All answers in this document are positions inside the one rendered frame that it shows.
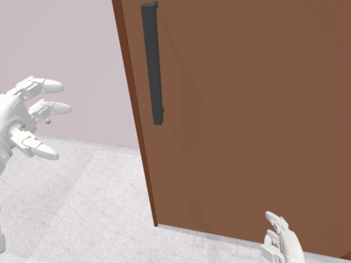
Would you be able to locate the right robot hand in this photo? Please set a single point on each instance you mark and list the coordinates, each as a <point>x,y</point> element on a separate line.
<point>287,247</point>

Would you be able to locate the robot left forearm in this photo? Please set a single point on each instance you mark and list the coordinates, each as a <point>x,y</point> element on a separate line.
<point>5,154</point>

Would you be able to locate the handle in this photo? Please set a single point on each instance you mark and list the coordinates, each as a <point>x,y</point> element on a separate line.
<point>149,18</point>

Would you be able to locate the left robot hand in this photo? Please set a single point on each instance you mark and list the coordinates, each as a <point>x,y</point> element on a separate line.
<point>13,112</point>

